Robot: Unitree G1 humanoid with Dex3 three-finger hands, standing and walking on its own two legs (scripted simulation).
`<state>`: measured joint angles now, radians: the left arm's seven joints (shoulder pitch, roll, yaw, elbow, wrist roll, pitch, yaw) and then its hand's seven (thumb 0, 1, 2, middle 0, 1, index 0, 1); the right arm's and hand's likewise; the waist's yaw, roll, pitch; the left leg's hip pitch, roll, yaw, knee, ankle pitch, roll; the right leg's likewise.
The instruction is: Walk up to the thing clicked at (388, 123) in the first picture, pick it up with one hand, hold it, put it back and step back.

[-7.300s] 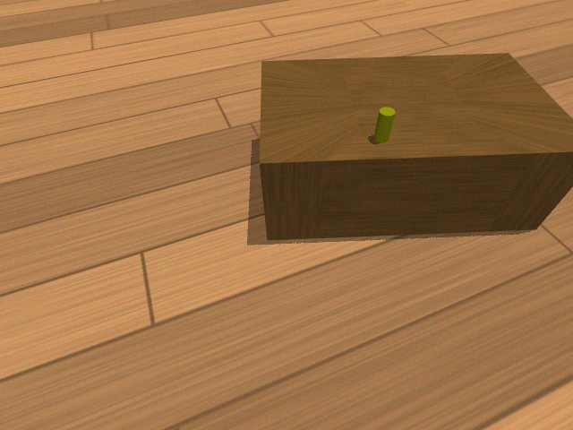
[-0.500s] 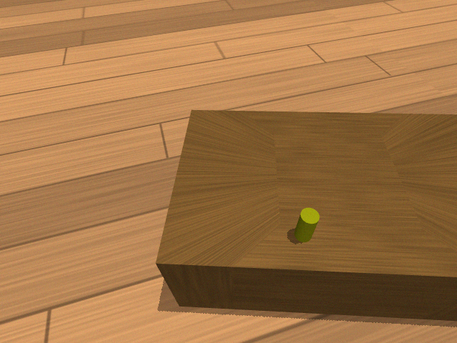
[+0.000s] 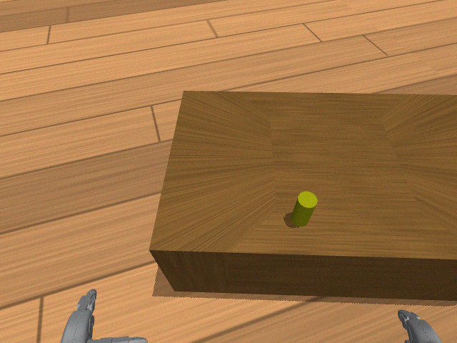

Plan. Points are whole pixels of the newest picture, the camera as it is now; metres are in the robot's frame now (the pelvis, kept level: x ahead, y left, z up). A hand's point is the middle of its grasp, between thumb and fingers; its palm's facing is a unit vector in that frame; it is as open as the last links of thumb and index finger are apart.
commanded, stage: go down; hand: right
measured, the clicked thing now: (303, 209) +0.50 -0.18 -0.25
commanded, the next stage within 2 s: none
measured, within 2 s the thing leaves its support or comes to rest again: neither
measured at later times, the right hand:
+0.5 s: hand (389, 329) +0.17 -0.27 -0.12, palm faces +0.05 +0.95 -0.31, open 17.6 cm
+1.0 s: hand (398, 335) +0.16 -0.27 -0.11, palm faces +0.07 +0.95 -0.30, open 17.4 cm
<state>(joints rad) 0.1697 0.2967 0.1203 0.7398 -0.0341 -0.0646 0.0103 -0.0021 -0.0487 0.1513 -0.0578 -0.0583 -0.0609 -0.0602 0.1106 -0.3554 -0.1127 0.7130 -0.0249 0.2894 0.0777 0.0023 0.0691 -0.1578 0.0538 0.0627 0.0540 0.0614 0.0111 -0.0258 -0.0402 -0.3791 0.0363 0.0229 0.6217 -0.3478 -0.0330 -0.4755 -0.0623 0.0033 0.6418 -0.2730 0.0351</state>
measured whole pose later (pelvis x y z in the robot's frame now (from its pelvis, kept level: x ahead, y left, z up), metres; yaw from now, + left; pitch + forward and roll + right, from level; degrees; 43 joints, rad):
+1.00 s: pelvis +0.02 -0.01 -0.04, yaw -1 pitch +11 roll +2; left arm 0.40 0.25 0.08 0.29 -0.03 -0.07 0.09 -0.01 -0.52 0.04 -0.07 -0.06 -0.07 -0.06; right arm 0.36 -0.38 -0.21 0.16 0.02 0.46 0.14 -0.01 0.52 -0.04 0.04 0.06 0.05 0.06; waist 0.01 -0.02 -0.14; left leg -0.58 0.04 0.03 0.89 -0.51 -0.05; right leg -0.70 -0.06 0.03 0.94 -0.44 0.03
